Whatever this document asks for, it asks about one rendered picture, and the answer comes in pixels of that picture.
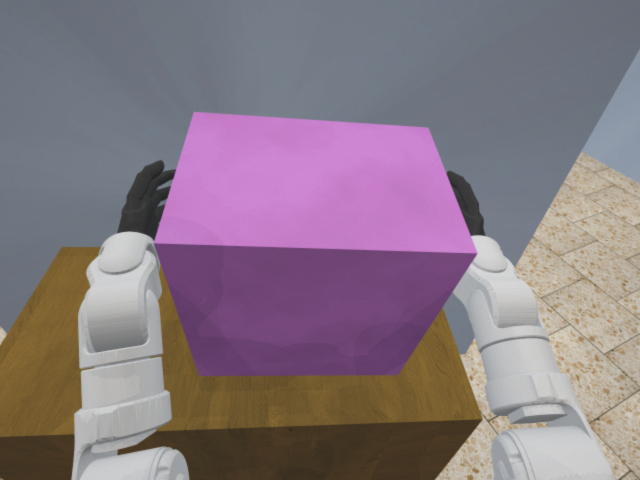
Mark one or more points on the robot right upper arm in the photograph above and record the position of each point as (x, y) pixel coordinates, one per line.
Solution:
(547, 453)

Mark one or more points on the right robot hand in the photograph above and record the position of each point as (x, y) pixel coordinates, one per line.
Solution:
(468, 204)

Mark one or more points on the carton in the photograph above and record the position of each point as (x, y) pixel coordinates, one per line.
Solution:
(296, 247)

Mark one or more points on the robot right forearm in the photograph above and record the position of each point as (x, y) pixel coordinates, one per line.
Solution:
(524, 380)

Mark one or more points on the pedestal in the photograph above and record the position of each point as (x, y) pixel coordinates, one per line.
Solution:
(333, 427)

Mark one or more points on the robot left forearm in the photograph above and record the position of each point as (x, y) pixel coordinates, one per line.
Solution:
(119, 328)

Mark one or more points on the robot left upper arm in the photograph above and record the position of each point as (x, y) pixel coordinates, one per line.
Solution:
(162, 463)

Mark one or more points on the left robot hand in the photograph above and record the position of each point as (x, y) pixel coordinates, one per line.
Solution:
(140, 213)

